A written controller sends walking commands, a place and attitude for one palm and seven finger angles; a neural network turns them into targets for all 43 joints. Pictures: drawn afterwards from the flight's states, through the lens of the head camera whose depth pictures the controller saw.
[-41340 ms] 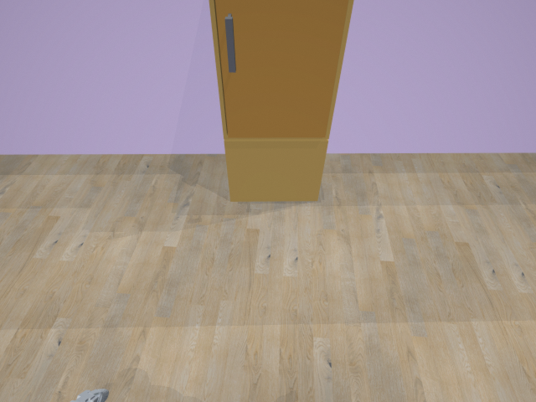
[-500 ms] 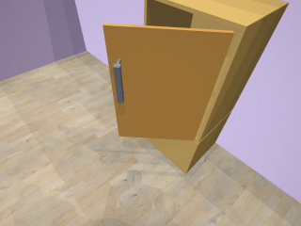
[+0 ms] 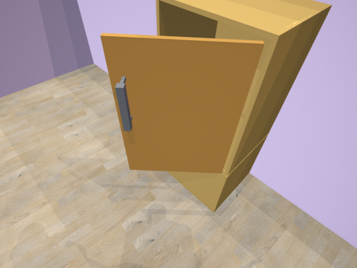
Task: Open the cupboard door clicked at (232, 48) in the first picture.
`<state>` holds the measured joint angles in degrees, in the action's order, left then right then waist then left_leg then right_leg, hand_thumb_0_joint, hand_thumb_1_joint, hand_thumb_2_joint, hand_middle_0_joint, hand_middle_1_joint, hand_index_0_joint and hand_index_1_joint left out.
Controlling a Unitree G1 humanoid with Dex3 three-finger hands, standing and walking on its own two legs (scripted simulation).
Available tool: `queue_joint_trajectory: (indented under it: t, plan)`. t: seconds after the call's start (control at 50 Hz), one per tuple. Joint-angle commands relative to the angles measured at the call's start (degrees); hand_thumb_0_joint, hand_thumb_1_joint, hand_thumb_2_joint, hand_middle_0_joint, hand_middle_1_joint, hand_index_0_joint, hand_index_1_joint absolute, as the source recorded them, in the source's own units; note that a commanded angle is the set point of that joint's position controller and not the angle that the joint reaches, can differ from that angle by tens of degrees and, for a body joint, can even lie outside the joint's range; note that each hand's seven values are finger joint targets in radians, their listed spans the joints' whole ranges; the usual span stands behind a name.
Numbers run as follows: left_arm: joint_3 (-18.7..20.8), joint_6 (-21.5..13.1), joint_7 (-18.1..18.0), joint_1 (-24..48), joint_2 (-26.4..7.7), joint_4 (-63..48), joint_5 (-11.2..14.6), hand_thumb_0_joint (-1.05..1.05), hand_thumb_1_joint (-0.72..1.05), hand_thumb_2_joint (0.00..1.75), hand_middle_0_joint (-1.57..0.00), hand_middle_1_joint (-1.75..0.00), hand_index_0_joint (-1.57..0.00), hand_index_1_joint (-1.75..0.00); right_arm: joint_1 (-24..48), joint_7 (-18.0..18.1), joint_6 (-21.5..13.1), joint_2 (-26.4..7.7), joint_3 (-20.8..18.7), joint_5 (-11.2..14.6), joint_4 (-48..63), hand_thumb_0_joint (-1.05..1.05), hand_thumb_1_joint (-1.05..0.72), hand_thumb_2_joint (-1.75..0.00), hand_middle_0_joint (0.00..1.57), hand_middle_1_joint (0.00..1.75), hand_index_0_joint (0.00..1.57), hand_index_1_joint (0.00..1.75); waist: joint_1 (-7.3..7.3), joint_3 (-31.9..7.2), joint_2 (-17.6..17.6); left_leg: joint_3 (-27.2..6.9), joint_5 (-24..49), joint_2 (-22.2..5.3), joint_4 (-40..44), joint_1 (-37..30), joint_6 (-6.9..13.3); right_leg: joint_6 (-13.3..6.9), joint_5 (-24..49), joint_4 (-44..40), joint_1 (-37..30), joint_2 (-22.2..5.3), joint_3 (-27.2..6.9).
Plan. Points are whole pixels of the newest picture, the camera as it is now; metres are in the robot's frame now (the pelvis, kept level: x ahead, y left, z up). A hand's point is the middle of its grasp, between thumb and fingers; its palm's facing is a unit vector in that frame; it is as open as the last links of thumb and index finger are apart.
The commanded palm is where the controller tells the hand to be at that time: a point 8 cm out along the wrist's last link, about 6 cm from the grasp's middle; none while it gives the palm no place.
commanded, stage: come to a stop and stand still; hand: left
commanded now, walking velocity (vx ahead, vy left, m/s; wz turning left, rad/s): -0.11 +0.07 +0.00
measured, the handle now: (125, 104) +0.55 +0.20 +0.05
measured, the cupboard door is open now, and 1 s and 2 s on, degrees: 43 43 43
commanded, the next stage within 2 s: look again from close up in 0.88 s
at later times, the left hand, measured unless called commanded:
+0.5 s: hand out of the picture +0.02 +0.19 -0.18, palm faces +0.03 -0.98 -0.21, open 7.4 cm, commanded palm none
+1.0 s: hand out of the picture -0.01 +0.22 -0.17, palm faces +0.01 -0.98 -0.20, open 7.4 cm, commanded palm none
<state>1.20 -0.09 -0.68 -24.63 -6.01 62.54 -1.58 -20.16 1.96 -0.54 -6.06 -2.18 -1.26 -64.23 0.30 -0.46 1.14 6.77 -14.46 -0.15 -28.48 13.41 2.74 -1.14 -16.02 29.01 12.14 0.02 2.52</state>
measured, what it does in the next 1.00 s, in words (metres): stands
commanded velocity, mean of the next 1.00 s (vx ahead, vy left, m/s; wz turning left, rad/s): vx -0.04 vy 0.02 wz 0.00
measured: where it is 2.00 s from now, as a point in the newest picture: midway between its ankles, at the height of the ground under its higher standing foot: outside the picture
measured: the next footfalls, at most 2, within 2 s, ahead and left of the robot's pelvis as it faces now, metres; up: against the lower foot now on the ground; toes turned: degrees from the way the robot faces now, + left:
none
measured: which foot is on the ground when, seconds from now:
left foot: down 0.00-1.00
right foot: down 0.00-1.00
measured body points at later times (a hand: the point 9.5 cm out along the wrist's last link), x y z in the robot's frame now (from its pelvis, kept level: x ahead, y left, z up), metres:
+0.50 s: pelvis +0.00 +0.01 -0.01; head +0.02 +0.02 +0.44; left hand +0.02 +0.24 -0.16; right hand +0.05 -0.22 -0.15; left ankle +0.01 +0.09 -0.74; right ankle +0.00 -0.11 -0.74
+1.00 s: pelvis -0.01 +0.04 +0.00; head +0.01 +0.04 +0.45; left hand -0.01 +0.28 -0.16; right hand +0.03 -0.20 -0.15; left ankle +0.01 +0.09 -0.74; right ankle +0.00 -0.10 -0.74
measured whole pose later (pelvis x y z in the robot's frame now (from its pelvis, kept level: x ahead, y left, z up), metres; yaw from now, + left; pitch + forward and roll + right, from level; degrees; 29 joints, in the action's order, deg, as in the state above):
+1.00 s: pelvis -0.01 +0.04 +0.00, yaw +0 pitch +0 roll +0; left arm -1.1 0.3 -1.1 -17.3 -10.9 59.6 -1.1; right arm -13.9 0.5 -0.9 -10.9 -0.1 -1.2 -58.6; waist 0.8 2.4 0.2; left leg 7.8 -11.9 3.5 -25.0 13.7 6.2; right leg 1.2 -14.4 27.7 13.4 -3.0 0.7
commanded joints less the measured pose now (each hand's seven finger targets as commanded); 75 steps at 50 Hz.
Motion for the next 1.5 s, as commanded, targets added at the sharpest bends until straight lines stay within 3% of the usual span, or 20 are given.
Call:
queue_joint_trajectory:
  t: [0.0, 0.04, 0.1, 0.16, 0.26, 0.3, 0.34, 0.38, 0.4, 0.42, 0.44, 0.46, 0.5, 0.54, 0.56, 0.64, 0.68, 0.84, 1.24, 1.48]
  plan:
    - [0.2, -1.7, -1.3, -5.8, -3.5, -0.3, 0.5, 0.00, 0.90, 0.90, -0.20, -0.30, -0.20, -0.30, -1.3, 0.1, -1.1, -2.1, 0.8, 0.7, 2.2, 0.00, -0.90, -0.90, 0.20, 0.30, 0.20, 0.30, -0.04, 9.1, 3.8, -5.1, 0.2, -3.8, 3.7, 4.5, -0.7, -2.9, 1.4, -11.8, 3.4, -8.6, -11.9]
    - [-0.3, -2.2, -1.7, -4.2, -3.7, -0.2, 0.8, 0.00, 0.90, 0.90, -0.20, -0.30, -0.20, -0.30, -2.5, 0.3, -1.3, -1.9, 1.2, 0.8, 1.2, 0.00, -0.90, -0.90, 0.20, 0.30, 0.20, 0.30, -0.95, 6.3, 2.6, -5.5, 8.8, -4.8, 5.0, -0.7, -1.1, -1.9, 15.6, -10.2, 2.4, -8.3, -9.1]
    - [-0.3, -2.3, -2.4, -4.2, -4.6, -0.4, 0.8, 0.00, 0.90, 0.90, -0.20, -0.30, -0.20, -0.30, -2.2, 0.8, -1.6, -3.8, 1.1, 1.1, 0.4, 0.00, -0.90, -0.90, 0.20, 0.30, 0.20, 0.30, -0.34, 0.5, -1.1, -6.0, 19.2, -6.1, 4.8, -4.2, -1.1, -0.4, 32.5, -6.4, -3.9, -8.1, -6.7]
    - [0.3, -1.7, -3.0, -3.9, -6.3, -1.2, 0.7, 0.00, 0.90, 0.90, -0.20, -0.30, -0.20, -0.30, -1.1, 1.0, -0.8, -4.3, 0.6, 1.2, 1.2, 0.00, -0.90, -0.90, 0.20, 0.30, 0.20, 0.30, 0.00, -0.7, -0.4, -4.7, 20.2, -5.7, 2.6, -3.8, -1.8, 0.2, 42.7, -3.7, -5.6, -9.7, -6.8]
    - [1.4, -0.6, -3.3, -1.6, -8.0, -3.1, 0.4, 0.00, 0.90, 0.90, -0.20, -0.30, -0.20, -0.30, 0.5, 1.0, 0.8, -5.3, -0.5, 0.9, 3.1, 0.00, -0.90, -0.90, 0.20, 0.30, 0.20, 0.30, 0.17, -1.4, 4.2, -3.0, 15.4, -4.6, -1.8, -1.1, -2.8, -0.8, 49.4, -1.9, -7.2, -12.3, -8.1]
    - [1.5, -0.2, -3.2, 0.0, -8.4, -3.4, 0.4, 0.00, 0.90, 0.90, -0.20, -0.30, -0.20, -0.30, 1.1, 0.9, 1.4, -5.5, -0.7, 0.8, 3.5, 0.00, -0.90, -0.90, 0.20, 0.30, 0.20, 0.30, -0.08, -1.0, 4.2, -3.1, 12.8, -4.3, -3.1, -1.1, -3.0, -2.5, 46.5, -2.1, -5.9, -13.1, -9.1]
    - [1.4, 0.1, -3.0, 2.1, -8.2, -4.4, 0.4, 0.00, 0.90, 0.90, -0.20, -0.30, -0.20, -0.30, 1.7, 0.7, 1.5, -5.2, -0.8, 0.8, 3.9, 0.00, -0.90, -0.90, 0.20, 0.30, 0.20, 0.30, -0.48, -0.4, 2.0, -4.2, 13.7, -5.0, -2.3, -3.1, -2.6, -3.6, 36.0, -3.1, -2.4, -12.4, -8.9]
    - [1.2, 0.3, -2.7, 4.2, -7.7, -5.3, 0.5, 0.00, 0.90, 0.90, -0.20, -0.30, -0.20, -0.30, 2.5, 0.5, 1.4, -6.1, -0.7, 0.6, 4.3, 0.00, -0.90, -0.90, 0.20, 0.30, 0.20, 0.30, -0.71, 0.8, -0.4, -6.4, 15.8, -6.8, 1.1, -5.0, -1.8, -2.6, 22.8, -3.4, 1.3, -9.4, -7.7]
    - [0.8, -0.8, -4.2, 0.8, -9.6, -4.5, 0.4, 0.00, 0.90, 0.90, -0.20, -0.30, -0.20, -0.30, 7.3, -0.1, 0.1, -9.3, -0.7, 1.4, 9.4, 0.00, -0.90, -0.90, 0.20, 0.30, 0.20, 0.30, 0.30, -0.3, -4.1, -5.3, 18.1, -7.5, -7.7, -3.3, -2.2, -1.2, 36.0, -3.2, 1.5, -10.4, -9.5]
    - [1.0, -1.3, -3.7, 4.6, -12.4, -8.0, 0.4, 0.00, 0.90, 0.90, -0.20, -0.30, -0.20, -0.30, 4.2, -0.8, 0.7, -6.9, -0.6, 1.0, 10.4, 0.00, -0.90, -0.90, 0.20, 0.30, 0.20, 0.30, -1.74, -2.8, -0.8, -5.1, -1.4, -3.7, -5.9, 1.0, -2.0, -4.0, 20.0, -4.0, -0.5, -12.5, -11.5]
    - [1.0, -1.4, -3.1, 6.9, -12.4, -8.5, 0.3, 0.00, 0.90, 0.90, -0.20, -0.30, -0.20, -0.30, 6.4, -1.2, 1.1, -6.2, -0.2, 0.5, 10.2, 0.00, -0.90, -0.90, 0.20, 0.30, 0.20, 0.30, -1.00, 0.5, -1.9, -4.4, -4.9, -2.5, -3.7, 0.1, -2.4, -5.2, 10.4, -6.1, 3.5, -13.0, -12.4]
    - [0.8, -1.2, -2.9, 8.6, -12.0, -8.9, 0.2, 0.00, 0.90, 0.90, -0.20, -0.30, -0.20, -0.30, 4.4, -1.3, 1.0, -6.7, -0.1, 0.3, 10.3, 0.00, -0.90, -0.90, 0.20, 0.30, 0.20, 0.30, -2.49, 1.7, -2.1, -5.6, -3.8, -3.3, -1.2, -0.8, -2.1, -5.1, 0.0, -5.9, 6.8, -11.0, -10.3]
    - [0.4, -0.4, -2.4, 8.5, -10.4, -9.8, 0.2, 0.00, 0.90, 0.90, -0.20, -0.30, -0.20, -0.30, 4.3, -1.4, 0.3, -8.9, -0.2, -0.1, 11.5, 0.00, -0.90, -0.90, 0.20, 0.30, 0.20, 0.30, -1.69, 6.0, -8.1, -12.0, -5.1, -7.1, 5.9, 3.8, 0.3, -2.8, -7.7, -2.1, 8.6, -4.8, -5.4]
    - [0.0, 0.0, -2.1, 6.4, -9.1, -9.5, -0.2, 0.00, 0.90, 0.90, -0.20, -0.30, -0.20, -0.30, 5.5, -1.2, -0.2, -10.6, -0.2, -0.2, 12.5, 0.00, -0.90, -0.90, 0.20, 0.30, 0.20, 0.30, 0.14, 6.3, -9.8, -17.1, -9.1, -10.2, 12.4, 8.0, 2.4, -1.3, -5.0, 2.1, 4.2, -2.2, -1.1]
    - [-0.1, 0.2, -1.9, 6.0, -9.2, -9.0, -0.1, 0.00, 0.90, 0.90, -0.20, -0.30, -0.20, -0.30, 6.3, -1.2, -0.2, -11.3, -0.1, -0.1, 12.9, 0.00, -0.90, -0.90, 0.20, 0.30, 0.20, 0.30, 0.54, 5.8, -6.6, -17.9, -12.3, -10.6, 13.6, 9.0, 2.8, -1.1, -4.7, 2.9, 3.0, -2.1, -0.9]
    - [-0.3, 0.2, -1.3, 6.6, -9.5, -9.2, -0.2, 0.00, 0.90, 0.90, -0.20, -0.30, -0.20, -0.30, 6.9, -1.2, -0.5, -11.8, -0.1, -0.1, 13.3, 0.00, -0.90, -0.90, 0.20, 0.30, 0.20, 0.30, 0.90, 5.9, -1.2, -16.8, -15.7, -9.2, 15.0, 9.5, 2.4, -1.2, -2.9, 0.7, 2.2, -3.0, -2.2]
    - [-0.2, 0.1, -1.2, 6.7, -9.8, -9.2, 0.0, 0.00, 0.90, 0.90, -0.20, -0.30, -0.20, -0.30, 6.6, -1.3, -0.5, -12.7, -0.1, -0.1, 13.0, 0.00, -0.90, -0.90, 0.20, 0.30, 0.20, 0.30, 0.54, 5.1, -1.6, -16.5, -16.7, -8.9, 15.6, 8.1, 1.9, -1.2, -3.7, 0.1, 3.0, -3.2, -2.9]
    - [-0.6, -0.7, -1.1, 6.7, -11.1, -7.7, 0.1, 0.00, 0.90, 0.90, -0.20, -0.30, -0.20, -0.30, 5.8, -1.2, -1.3, -12.9, 0.3, 0.2, 10.4, 0.00, -0.90, -0.90, 0.20, 0.30, 0.20, 0.30, 0.12, 1.3, -1.5, -14.2, -7.5, -8.2, 14.0, 0.8, 1.6, -1.2, 0.4, -3.2, 3.2, -4.7, -4.3]
    - [-1.0, -1.2, -1.5, 6.3, -10.9, -2.3, 0.6, 0.00, 0.90, 0.90, -0.20, -0.30, -0.20, -0.30, 4.5, -0.4, -2.3, -11.3, 1.2, 0.6, 3.8, 0.00, -0.90, -0.90, 0.20, 0.30, 0.20, 0.30, -0.05, 1.1, -1.0, -9.2, 12.6, -6.8, 8.8, -4.5, 0.9, -0.5, 9.1, -5.6, 0.0, -6.4, -5.5]
    - [-0.9, -1.1, -1.5, 7.8, -11.2, -2.3, 0.7, 0.00, 0.90, 0.90, -0.20, -0.30, -0.20, -0.30, 5.3, -0.3, -2.1, -11.1, 1.5, 0.5, 2.5, 0.00, -0.90, -0.90, 0.20, 0.30, 0.20, 0.30, 0.09, 1.9, -1.1, -8.8, 12.9, -6.8, 8.9, -4.7, 0.5, -0.6, 9.7, -6.2, -0.6, -6.5, -5.8]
